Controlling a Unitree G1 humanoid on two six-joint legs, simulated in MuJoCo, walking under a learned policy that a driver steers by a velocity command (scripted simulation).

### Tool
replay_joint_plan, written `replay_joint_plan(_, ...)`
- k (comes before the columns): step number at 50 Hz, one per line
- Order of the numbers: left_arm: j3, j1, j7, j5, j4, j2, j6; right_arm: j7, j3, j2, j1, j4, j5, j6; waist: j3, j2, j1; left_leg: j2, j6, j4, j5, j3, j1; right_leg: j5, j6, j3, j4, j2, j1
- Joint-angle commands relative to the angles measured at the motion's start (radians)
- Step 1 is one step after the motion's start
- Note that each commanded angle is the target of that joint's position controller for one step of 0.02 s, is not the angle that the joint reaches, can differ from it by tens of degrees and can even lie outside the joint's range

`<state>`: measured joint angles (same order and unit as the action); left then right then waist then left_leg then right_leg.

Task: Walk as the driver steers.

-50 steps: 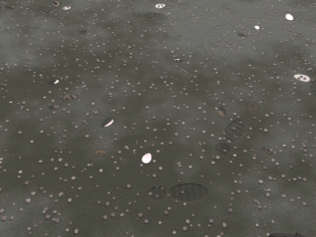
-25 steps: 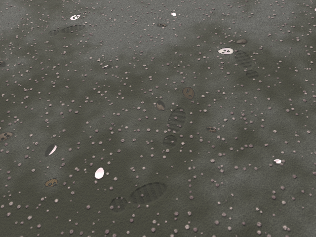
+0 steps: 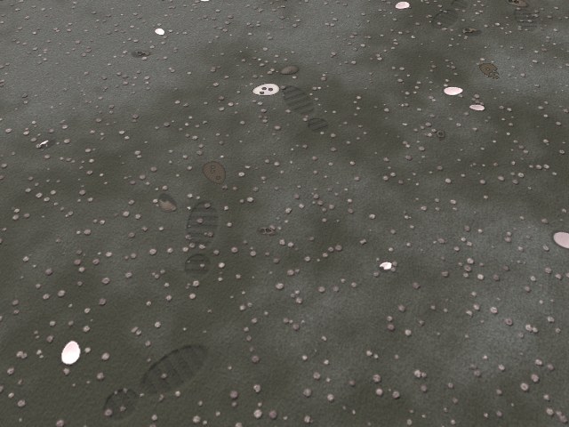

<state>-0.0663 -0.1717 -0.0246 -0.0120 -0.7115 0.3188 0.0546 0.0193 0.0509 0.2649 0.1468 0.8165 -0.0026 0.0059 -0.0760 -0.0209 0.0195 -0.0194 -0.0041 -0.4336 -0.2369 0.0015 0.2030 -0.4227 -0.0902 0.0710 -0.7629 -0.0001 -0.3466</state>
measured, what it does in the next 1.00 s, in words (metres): walks ahead: right foot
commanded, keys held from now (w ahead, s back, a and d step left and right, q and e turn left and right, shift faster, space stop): no key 0.42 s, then w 0.58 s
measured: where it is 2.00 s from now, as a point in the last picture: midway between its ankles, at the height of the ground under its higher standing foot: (279, 288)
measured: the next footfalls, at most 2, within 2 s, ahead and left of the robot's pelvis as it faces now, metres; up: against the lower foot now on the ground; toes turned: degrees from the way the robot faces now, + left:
right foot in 0.06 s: +0.04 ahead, -0.14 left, +0.00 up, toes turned +2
right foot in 1.16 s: +0.46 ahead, -0.11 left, +0.00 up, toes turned -2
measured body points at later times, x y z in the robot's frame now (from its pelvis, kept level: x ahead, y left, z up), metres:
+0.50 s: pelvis +0.02 -0.04 -0.01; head +0.02 -0.04 +0.44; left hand +0.14 +0.22 -0.12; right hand +0.09 -0.33 -0.14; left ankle +0.00 +0.12 -0.74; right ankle +0.00 -0.14 -0.74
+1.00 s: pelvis +0.17 +0.02 +0.00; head +0.20 +0.04 +0.45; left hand +0.38 +0.26 -0.10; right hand +0.10 -0.24 -0.13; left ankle +0.04 +0.10 -0.74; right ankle +0.34 -0.15 -0.69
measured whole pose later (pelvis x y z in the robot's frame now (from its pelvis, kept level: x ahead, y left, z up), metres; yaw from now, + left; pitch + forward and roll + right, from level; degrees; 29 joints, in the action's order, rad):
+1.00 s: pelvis +0.17 +0.02 +0.00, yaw +0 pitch +1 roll -1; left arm -0.05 -0.07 0.03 -0.02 -0.76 0.28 -0.07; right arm 0.00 0.01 0.23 0.43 1.02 0.00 -0.08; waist -0.03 -0.04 0.09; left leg 0.03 0.05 -0.16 -0.28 -0.03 -0.11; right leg 0.00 -0.01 -0.01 -0.68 -0.08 -0.63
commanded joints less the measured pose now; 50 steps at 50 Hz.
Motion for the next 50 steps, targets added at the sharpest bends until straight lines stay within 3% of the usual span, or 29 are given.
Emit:
replay_joint_plan(1,-0.016,-0.020,0.004,0.001,0.052,0.074,-0.016,-0.004,0.040,0.199,-0.036,-0.044,-0.015,-0.006,0.130,0.191,-0.016,-0.204,0.208,0.049,0.450,0.159,-0.086,0.145,0.025,-0.078,0.270,0.020,0.123)
replay_joint_plan(2,-0.017,-0.047,0.007,0.005,0.037,0.075,-0.017,-0.006,0.032,0.184,-0.026,-0.034,-0.022,-0.007,0.123,0.174,-0.033,-0.187,0.175,0.030,0.408,0.147,-0.050,0.263,0.052,-0.083,0.415,0.026,0.205)
replay_joint_plan(3,-0.021,-0.044,0.003,0.011,0.044,0.108,-0.015,-0.010,0.020,0.158,0.019,-0.017,-0.015,-0.017,0.138,0.124,-0.025,-0.164,0.108,0.010,0.317,0.130,0.020,0.396,0.084,-0.009,0.453,-0.026,0.320)
replay_joint_plan(4,-0.032,-0.066,-0.009,0.020,0.055,0.180,-0.011,-0.020,0.001,0.109,0.045,-0.027,0.028,-0.032,0.205,-0.069,0.006,-0.088,0.029,-0.117,0.094,0.051,0.106,0.705,0.140,0.174,0.401,-0.199,0.443)
replay_joint_plan(5,-0.014,0.000,0.000,0.034,0.049,0.138,-0.015,-0.017,-0.007,0.074,0.042,-0.028,0.023,-0.035,0.191,-0.184,0.032,-0.041,-0.020,-0.058,-0.124,0.015,0.074,0.644,0.253,0.211,0.388,-0.265,0.289)
replay_joint_plan(6,-0.001,0.055,0.013,0.033,0.067,0.080,-0.028,-0.010,-0.001,0.123,0.002,-0.020,0.024,-0.031,0.152,-0.113,0.015,-0.045,-0.044,-0.039,-0.064,0.016,0.017,0.477,0.253,0.182,0.405,-0.208,0.231)
replay_joint_plan(7,0.005,0.053,0.017,0.037,0.051,0.060,-0.038,-0.009,0.001,0.131,-0.021,-0.017,0.023,-0.028,0.139,-0.106,0.007,-0.039,-0.048,-0.019,0.020,0.013,0.009,0.365,0.210,0.145,0.405,-0.154,0.225)
replay_joint_plan(8,0.001,0.039,0.020,0.038,0.044,0.081,-0.045,-0.003,0.002,0.138,-0.022,-0.004,0.019,-0.022,0.117,-0.107,-0.005,-0.037,-0.050,-0.020,0.058,0.009,-0.001,0.319,0.182,0.123,0.408,-0.120,0.202)
replay_joint_plan(10,0.004,0.024,0.020,0.032,0.027,0.087,-0.057,0.002,0.004,0.149,-0.006,0.010,0.017,-0.015,0.074,-0.093,-0.001,-0.044,-0.052,-0.004,0.093,0.019,-0.008,0.335,0.160,0.120,0.409,-0.108,0.170)
replay_joint_plan(16,0.009,0.014,0.013,0.025,-0.005,0.071,-0.057,0.003,0.003,0.147,0.019,0.076,0.012,-0.021,0.082,-0.022,-0.008,-0.048,-0.056,0.024,0.137,0.017,-0.030,0.419,0.154,0.087,0.380,-0.081,0.198)
replay_joint_plan(21,0.009,0.016,0.014,0.023,-0.039,0.065,-0.056,0.010,0.003,0.150,0.025,0.118,0.010,-0.018,0.085,0.002,-0.006,-0.050,-0.058,0.033,0.148,0.015,-0.048,0.439,0.153,0.070,0.377,-0.066,0.199)
replay_joint_plan(23,0.003,-0.006,0.009,0.017,-0.061,0.078,-0.050,0.014,0.001,0.138,0.036,0.136,0.003,-0.015,0.097,-0.021,-0.013,-0.009,-0.053,-0.017,-0.020,-0.036,-0.026,0.152,0.172,0.079,0.409,-0.057,0.199)
replay_joint_plan(25,-0.014,-0.052,0.007,0.008,-0.077,0.126,-0.046,0.014,-0.001,0.127,-0.006,0.117,-0.007,-0.023,0.027,-0.097,-0.048,0.028,-0.034,-0.156,-0.172,-0.074,0.124,-0.255,0.240,0.224,0.513,-0.136,0.177)
replay_joint_plan(27,-0.022,-0.092,0.004,0.004,-0.091,0.147,-0.062,0.006,-0.003,0.125,-0.051,0.085,-0.020,-0.048,-0.049,-0.167,-0.063,-0.003,0.012,-0.280,-0.231,-0.022,0.236,-0.360,0.311,0.399,0.603,-0.251,0.145)
replay_joint_plan(29,-0.021,-0.085,0.002,0.001,-0.089,0.127,-0.084,-0.013,0.003,0.138,-0.039,0.084,-0.035,-0.076,-0.054,-0.167,-0.047,-0.048,0.065,-0.339,-0.302,0.025,0.310,-0.271,0.326,0.423,0.607,-0.295,0.194)
replay_joint_plan(30,-0.022,-0.064,0.002,-0.008,-0.082,0.126,-0.088,-0.023,0.001,0.135,-0.022,0.089,-0.037,-0.088,-0.047,-0.149,-0.029,-0.060,0.086,-0.282,-0.296,0.024,0.287,-0.222,0.315,0.390,0.596,-0.292,0.197)
replay_joint_plan(32,-0.022,0.026,0.005,-0.023,-0.058,0.127,-0.085,-0.036,0.005,0.123,0.098,0.152,-0.029,-0.103,0.001,-0.096,0.048,-0.015,0.098,-0.059,-0.059,-0.045,0.000,-0.078,0.256,0.223,0.536,-0.200,0.067)
replay_joint_plan(33,-0.016,0.038,0.007,-0.015,-0.053,0.106,-0.083,-0.037,0.014,0.127,0.192,0.202,-0.018,-0.101,0.035,-0.064,0.083,0.023,0.079,-0.024,0.030,-0.060,-0.167,-0.018,0.226,0.142,0.447,-0.137,-0.018)
replay_joint_plan(34,0.003,0.049,0.012,0.000,-0.041,0.042,-0.088,-0.034,0.026,0.164,0.297,0.232,-0.012,-0.099,0.067,0.056,0.113,-0.080,0.097,0.047,-0.051,0.099,-0.298,0.032,0.174,0.033,0.232,-0.055,-0.128)
replay_joint_plan(35,0.015,0.062,0.011,0.005,0.005,-0.001,-0.103,-0.036,0.049,0.282,0.370,0.230,-0.012,-0.101,0.082,0.312,0.123,-0.311,0.216,0.229,-0.247,0.521,-0.382,-0.069,0.102,-0.087,-0.083,0.066,-0.321)
replay_joint_plan(36,-0.002,0.044,0.006,-0.024,0.002,0.056,-0.120,-0.041,0.034,0.249,0.328,0.214,0.005,-0.112,0.044,0.248,0.100,-0.387,0.298,0.291,-0.379,0.694,-0.328,-0.176,0.109,0.014,-0.277,0.043,-0.404)
replay_joint_plan(37,-0.007,0.008,0.012,-0.042,-0.013,0.080,-0.133,-0.038,0.020,0.195,0.252,0.186,-0.003,-0.121,-0.032,0.175,0.060,-0.360,0.278,0.289,-0.407,0.612,-0.311,-0.078,0.129,0.052,-0.346,-0.016,-0.475)
replay_joint_plan(40,-0.019,0.025,0.024,-0.011,-0.031,0.089,-0.149,-0.041,-0.003,0.127,0.203,0.158,-0.002,-0.122,-0.037,0.107,0.035,-0.250,0.179,0.289,-0.070,0.346,-0.311,0.167,0.143,0.005,-0.295,-0.097,-0.476)
replay_joint_plan(41,-0.016,0.032,0.032,-0.007,-0.028,0.069,-0.148,-0.041,-0.008,0.122,0.221,0.162,0.002,-0.117,-0.020,0.130,0.034,-0.228,0.169,0.285,0.069,0.282,-0.300,0.210,0.133,-0.016,-0.267,-0.102,-0.441)
replay_joint_plan(44,-0.005,0.081,0.045,-0.003,-0.008,0.020,-0.139,-0.028,-0.010,0.133,0.265,0.170,0.005,-0.102,0.002,0.107,0.042,-0.188,0.174,0.284,0.354,0.155,-0.288,0.292,0.094,-0.071,-0.174,-0.093,-0.420)
replay_joint_plan(47,0.013,0.196,0.051,-0.008,0.036,-0.017,-0.140,-0.011,-0.012,0.147,0.270,0.164,0.005,-0.092,-0.034,0.099,0.064,-0.150,0.161,0.323,0.372,0.079,-0.197,0.416,0.075,-0.111,0.044,-0.067,-0.337)
replay_joint_plan(50,0.020,0.285,0.063,-0.015,0.067,-0.018,-0.145,-0.004,-0.009,0.156,0.326,0.179,-0.002,-0.089,-0.068,0.104,0.086,-0.169,0.168,0.350,0.348,0.064,-0.193,0.489,0.084,-0.130,0.178,-0.040,-0.281)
